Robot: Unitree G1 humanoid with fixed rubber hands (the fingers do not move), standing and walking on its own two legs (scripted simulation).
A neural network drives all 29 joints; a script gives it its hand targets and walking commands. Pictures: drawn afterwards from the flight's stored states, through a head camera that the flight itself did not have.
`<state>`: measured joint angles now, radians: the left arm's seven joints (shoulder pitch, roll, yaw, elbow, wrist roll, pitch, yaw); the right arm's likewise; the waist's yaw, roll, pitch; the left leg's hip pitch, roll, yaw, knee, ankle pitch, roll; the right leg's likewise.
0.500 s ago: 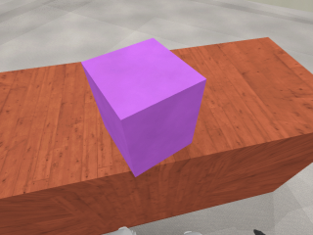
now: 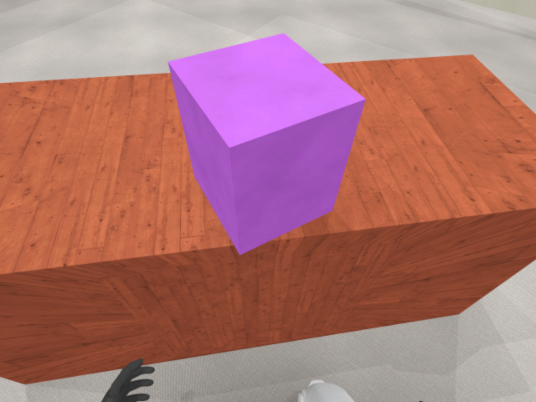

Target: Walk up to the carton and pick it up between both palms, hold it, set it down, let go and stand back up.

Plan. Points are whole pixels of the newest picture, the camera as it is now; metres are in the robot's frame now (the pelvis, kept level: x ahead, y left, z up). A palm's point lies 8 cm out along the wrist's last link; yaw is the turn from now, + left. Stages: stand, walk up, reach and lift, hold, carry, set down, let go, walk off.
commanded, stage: walk up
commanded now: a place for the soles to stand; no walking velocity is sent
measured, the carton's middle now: (261, 146) +0.50 +0.01 +0.09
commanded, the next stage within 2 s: none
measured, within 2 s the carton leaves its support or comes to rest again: neither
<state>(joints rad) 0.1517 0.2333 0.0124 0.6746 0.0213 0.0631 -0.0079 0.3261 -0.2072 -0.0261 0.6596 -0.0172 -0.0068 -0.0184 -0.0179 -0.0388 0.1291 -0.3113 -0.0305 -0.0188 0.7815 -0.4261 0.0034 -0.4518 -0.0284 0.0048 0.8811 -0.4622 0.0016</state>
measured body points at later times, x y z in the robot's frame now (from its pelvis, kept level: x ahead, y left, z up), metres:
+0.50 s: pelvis -0.03 -0.03 +0.01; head -0.01 -0.02 +0.46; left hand +0.07 +0.24 -0.10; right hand +0.10 -0.28 -0.09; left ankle +0.00 +0.13 -0.71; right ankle +0.04 -0.13 -0.71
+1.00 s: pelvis -0.01 -0.03 +0.00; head +0.02 -0.01 +0.45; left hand +0.08 +0.25 -0.11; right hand +0.15 -0.26 -0.10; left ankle +0.00 +0.13 -0.71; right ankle +0.04 -0.13 -0.71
